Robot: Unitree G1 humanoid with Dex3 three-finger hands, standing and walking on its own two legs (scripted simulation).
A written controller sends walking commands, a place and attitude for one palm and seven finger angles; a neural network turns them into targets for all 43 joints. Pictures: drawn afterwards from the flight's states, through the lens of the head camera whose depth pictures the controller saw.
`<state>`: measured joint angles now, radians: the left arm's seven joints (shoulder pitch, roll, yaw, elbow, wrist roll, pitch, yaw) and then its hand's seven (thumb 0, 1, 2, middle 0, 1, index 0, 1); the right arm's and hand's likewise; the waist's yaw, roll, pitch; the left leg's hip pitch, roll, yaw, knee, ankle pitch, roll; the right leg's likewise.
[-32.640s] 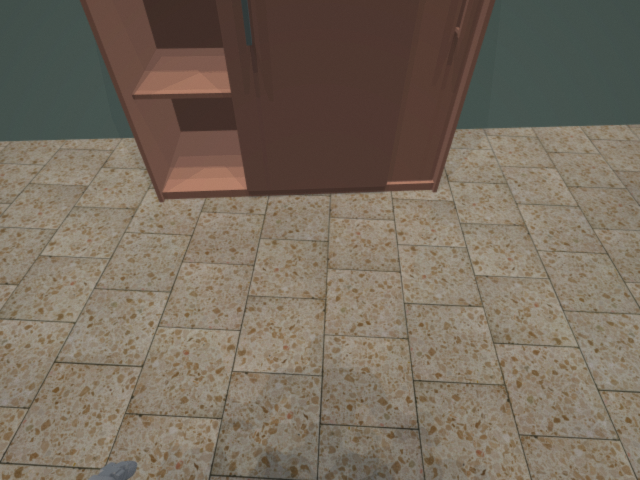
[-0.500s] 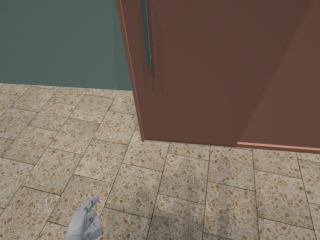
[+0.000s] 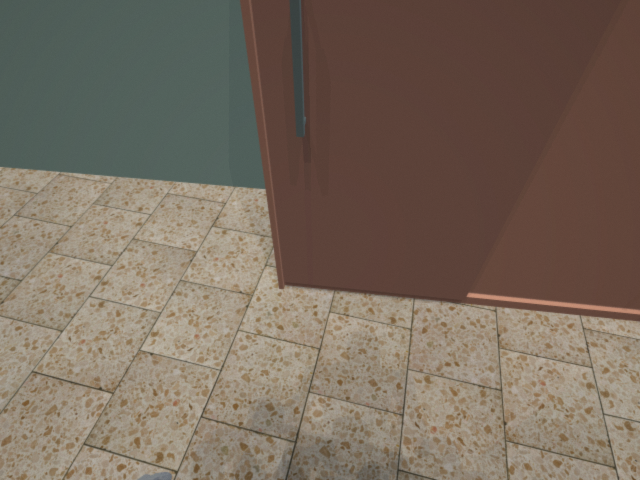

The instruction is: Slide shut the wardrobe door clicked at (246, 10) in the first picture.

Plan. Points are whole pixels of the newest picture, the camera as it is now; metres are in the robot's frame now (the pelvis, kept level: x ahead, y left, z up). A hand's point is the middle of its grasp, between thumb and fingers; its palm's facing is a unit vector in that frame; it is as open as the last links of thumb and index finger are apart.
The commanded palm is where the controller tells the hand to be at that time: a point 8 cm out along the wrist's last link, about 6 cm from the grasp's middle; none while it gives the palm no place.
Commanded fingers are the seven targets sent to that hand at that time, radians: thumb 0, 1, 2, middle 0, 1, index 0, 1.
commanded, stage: let the arm hang, fingers relaxed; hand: right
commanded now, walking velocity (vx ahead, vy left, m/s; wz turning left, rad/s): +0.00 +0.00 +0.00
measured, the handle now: (299, 57) +0.85 +0.12 +0.13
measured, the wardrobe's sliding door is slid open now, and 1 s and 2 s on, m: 0.00 0.00 0.00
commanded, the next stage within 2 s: look to check the result in 0.82 s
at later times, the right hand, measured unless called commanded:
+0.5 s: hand out of the picture -0.01 -0.19 -0.17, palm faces -0.01 +0.98 -0.21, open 7.4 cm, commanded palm none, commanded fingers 0.00 -0.90 -0.90 0.20 0.30 0.20 0.30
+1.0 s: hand out of the picture +0.05 -0.21 -0.16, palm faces -0.02 +0.97 -0.25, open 7.4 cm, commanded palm none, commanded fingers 0.00 -0.90 -0.90 0.20 0.30 0.20 0.30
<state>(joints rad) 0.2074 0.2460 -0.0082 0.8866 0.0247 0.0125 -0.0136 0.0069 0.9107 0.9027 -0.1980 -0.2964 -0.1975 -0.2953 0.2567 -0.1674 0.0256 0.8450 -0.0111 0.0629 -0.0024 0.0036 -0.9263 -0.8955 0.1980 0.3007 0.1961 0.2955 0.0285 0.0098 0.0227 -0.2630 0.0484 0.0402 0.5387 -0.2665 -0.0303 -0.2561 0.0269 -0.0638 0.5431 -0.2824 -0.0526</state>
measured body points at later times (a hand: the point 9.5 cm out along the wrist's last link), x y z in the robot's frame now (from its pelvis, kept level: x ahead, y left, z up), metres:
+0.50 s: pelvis +0.00 -0.01 +0.01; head +0.01 -0.01 +0.46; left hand -0.02 +0.20 -0.16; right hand -0.01 -0.24 -0.15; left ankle +0.01 +0.14 -0.73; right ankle +0.01 -0.08 -0.73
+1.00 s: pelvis +0.01 -0.01 +0.01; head +0.03 -0.01 +0.46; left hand +0.04 +0.25 -0.14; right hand +0.05 -0.26 -0.14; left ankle +0.01 +0.14 -0.73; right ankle +0.01 -0.08 -0.73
